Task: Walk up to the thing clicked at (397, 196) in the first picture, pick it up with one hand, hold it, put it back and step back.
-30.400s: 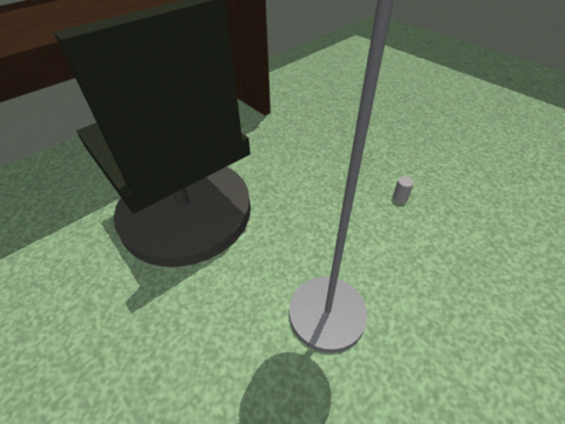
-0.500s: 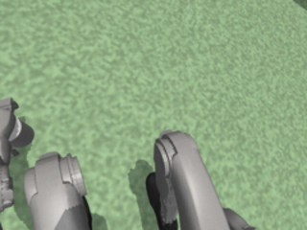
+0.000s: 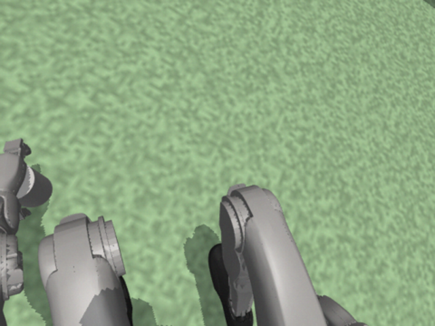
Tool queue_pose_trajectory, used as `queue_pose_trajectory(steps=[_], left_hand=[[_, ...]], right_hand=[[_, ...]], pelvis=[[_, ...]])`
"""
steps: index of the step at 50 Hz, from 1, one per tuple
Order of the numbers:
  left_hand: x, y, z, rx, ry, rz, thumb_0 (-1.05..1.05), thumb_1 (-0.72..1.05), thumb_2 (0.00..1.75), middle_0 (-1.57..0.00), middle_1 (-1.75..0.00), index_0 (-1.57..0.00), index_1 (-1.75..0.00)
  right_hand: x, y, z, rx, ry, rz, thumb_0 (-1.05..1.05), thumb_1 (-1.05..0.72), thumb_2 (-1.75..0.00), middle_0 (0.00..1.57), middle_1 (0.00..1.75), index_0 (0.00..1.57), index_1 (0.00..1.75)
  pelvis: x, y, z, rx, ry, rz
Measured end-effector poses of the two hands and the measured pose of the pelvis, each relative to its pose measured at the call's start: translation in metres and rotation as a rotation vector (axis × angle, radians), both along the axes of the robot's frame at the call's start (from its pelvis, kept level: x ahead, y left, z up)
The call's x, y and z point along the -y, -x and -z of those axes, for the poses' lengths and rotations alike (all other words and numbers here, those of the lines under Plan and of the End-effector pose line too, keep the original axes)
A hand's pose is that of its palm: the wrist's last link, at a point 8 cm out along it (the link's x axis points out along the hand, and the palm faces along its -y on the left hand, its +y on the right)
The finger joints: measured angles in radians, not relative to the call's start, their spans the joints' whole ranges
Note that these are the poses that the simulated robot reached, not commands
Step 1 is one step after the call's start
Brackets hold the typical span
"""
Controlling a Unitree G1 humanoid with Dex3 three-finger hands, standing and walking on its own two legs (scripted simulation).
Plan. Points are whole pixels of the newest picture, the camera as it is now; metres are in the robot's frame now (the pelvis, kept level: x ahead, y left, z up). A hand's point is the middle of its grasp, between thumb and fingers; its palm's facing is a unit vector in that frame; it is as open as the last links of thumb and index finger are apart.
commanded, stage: close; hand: left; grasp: from above
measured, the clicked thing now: (23, 186) +0.40 +0.32 -0.24
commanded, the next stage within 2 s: settle in 0.52 s
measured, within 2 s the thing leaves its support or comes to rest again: leaves its support in 1.10 s
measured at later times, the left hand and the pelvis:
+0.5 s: hand (12, 192) +0.38 +0.32 -0.20, palm faces -0.43 -0.15 -0.89, open 12.0 cm; pelvis +0.00 +0.00 +0.00, yaw +0 degrees
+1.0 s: hand (12, 191) +0.38 +0.32 -0.19, palm faces -0.41 -0.14 -0.90, open 11.0 cm; pelvis +0.00 +0.00 +0.00, yaw +0 degrees
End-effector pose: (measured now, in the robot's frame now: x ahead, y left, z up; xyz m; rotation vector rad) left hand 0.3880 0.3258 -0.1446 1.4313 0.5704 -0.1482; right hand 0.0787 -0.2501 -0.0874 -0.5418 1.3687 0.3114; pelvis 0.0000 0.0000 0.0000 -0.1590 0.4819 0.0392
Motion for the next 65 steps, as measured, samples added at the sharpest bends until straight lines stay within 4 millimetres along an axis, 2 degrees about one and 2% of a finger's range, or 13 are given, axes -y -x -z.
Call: queue_pose_trajectory(steps=[16,39,47,53,65], left_hand=[[0.0,0.002,-0.002,-0.001,0.003,0.003,0.0,-0.21,0.87,-0.55,-0.75,-0.33,-0.79],[0.0,0.003,-0.003,0.003,-0.007,0.012,0.01,-0.22,0.91,-0.74,-0.71,-0.37,-0.78],[0.003,0.004,-0.005,0.011,-0.005,0.015,0.01,-0.22,0.95,-0.75,-0.7,-0.39,-0.81],[0.004,0.004,-0.021,0.053,-0.016,0.017,0.0,-0.12,0.86,-0.73,-0.7,-0.52,-0.81],[0.004,0.005,-0.082,0.003,-0.057,-0.005,0.02,-0.02,0.7,-0.76,-0.66,-0.58,-0.68]], right_hand=[[-0.001,0.0,-0.001,0.004,0.007,0.002,0.0,-0.91,-0.9,0.2,0.3,0.2,0.3],[-0.001,-0.007,-0.001,0.026,0.003,-0.023,0.0,-0.92,-0.91,0.2,0.3,0.2,0.3],[-0.001,-0.005,-0.002,0.019,0.002,0.015,0.0,-0.92,-0.91,0.2,0.3,0.2,0.3],[0.003,-0.008,-0.003,0.034,-0.004,0.084,0.01,-0.93,-0.91,0.2,0.3,0.2,0.3],[0.01,-0.033,-0.019,0.117,-0.022,0.176,0.01,-0.93,-0.91,0.2,0.3,0.19,0.3]], pelvis=[[-0.001,0.0,0.0,0.0,0.001,0.002],[-0.001,0.002,0.0,0.006,0.0,0.0],[-0.001,0.0,-0.002,-0.011,0.002,-0.001],[-0.001,-0.003,-0.008,-0.039,-0.005,-0.01],[0.003,0.003,-0.04,-0.086,-0.039,-0.033]])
